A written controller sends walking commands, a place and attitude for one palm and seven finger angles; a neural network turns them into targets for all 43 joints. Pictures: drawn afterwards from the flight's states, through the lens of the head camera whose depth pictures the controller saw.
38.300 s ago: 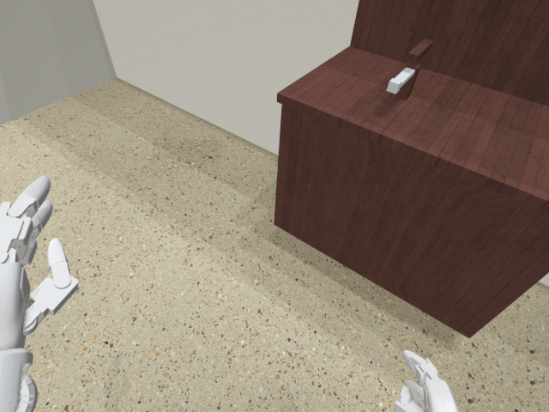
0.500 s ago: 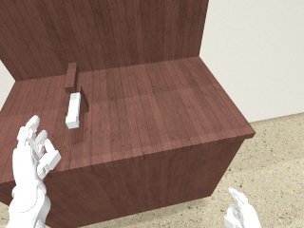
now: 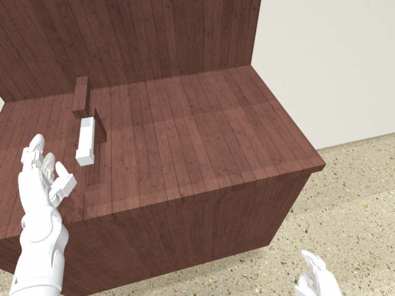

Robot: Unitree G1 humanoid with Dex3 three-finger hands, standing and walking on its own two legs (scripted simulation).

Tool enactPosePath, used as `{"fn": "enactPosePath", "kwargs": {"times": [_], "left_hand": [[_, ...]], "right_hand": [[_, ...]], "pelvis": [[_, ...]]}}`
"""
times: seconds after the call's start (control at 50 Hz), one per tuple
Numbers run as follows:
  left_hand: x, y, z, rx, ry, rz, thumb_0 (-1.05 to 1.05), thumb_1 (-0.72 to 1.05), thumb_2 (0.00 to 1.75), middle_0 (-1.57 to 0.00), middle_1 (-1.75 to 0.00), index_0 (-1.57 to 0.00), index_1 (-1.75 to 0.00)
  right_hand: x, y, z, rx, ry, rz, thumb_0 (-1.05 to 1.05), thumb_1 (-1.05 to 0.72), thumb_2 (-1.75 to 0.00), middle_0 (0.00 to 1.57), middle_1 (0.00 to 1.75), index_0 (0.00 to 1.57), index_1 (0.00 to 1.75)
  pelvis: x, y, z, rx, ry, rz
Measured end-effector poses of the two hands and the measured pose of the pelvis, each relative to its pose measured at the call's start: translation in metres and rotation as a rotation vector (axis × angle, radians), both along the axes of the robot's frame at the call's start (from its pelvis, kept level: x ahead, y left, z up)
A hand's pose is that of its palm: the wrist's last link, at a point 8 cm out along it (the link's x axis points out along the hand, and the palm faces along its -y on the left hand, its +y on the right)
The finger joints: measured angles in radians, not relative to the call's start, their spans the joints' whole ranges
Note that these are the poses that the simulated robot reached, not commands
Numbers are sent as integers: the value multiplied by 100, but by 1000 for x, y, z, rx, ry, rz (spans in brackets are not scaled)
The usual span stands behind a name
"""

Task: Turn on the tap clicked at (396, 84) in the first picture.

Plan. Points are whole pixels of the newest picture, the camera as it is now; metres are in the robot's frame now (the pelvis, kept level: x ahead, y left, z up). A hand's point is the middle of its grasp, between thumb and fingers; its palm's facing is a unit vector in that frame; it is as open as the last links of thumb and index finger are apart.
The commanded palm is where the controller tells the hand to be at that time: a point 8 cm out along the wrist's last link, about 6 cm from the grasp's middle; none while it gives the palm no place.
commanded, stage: reach beside the lever's end, fingers flat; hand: left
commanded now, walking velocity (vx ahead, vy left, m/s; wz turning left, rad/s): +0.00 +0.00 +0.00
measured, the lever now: (85, 156) +0.37 +0.28 +0.07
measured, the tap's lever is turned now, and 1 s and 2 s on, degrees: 0 0 13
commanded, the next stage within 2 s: push the lever round in 0.98 s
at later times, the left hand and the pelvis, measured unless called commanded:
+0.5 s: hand (71, 168) +0.34 +0.29 +0.08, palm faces +0.52 -0.85 -0.08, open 7.8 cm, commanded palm +0.29 +0.33 +0.07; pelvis +0.00 +0.01 +0.00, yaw +0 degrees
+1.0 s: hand (66, 172) +0.33 +0.31 +0.07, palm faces +0.54 -0.84 -0.07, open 7.8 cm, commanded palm +0.29 +0.34 +0.07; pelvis +0.00 +0.01 -0.01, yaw +0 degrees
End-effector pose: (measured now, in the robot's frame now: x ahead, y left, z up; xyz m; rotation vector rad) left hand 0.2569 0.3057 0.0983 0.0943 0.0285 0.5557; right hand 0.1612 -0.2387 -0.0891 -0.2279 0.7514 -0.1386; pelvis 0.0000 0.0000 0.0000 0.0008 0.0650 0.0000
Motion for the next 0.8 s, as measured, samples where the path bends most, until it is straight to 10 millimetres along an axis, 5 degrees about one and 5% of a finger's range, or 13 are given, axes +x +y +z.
{"fn": "enactPosePath", "kwargs": {"times": [0.36,0.58,0.8], "left_hand": [[21,28,-13,-6,1,27,1,90,90,-16,-16,-15,-16],[39,19,-21,-10,-5,-13,1,90,90,-16,-15,-15,-15],[21,31,-20,-2,-11,23,1,90,90,-16,-15,-15,-15]], "right_hand": [[-27,-14,-12,-32,105,-53,1,-90,-90,20,30,21,30],[-39,-8,-16,-23,142,-67,1,-90,-90,20,30,21,30],[-37,-2,-14,-10,135,-72,1,-90,-90,20,30,21,30]], "pelvis": [[2,2,-3,-6,38,-3],[3,8,-5,-8,60,-10],[6,11,-4,-11,51,-18]]}}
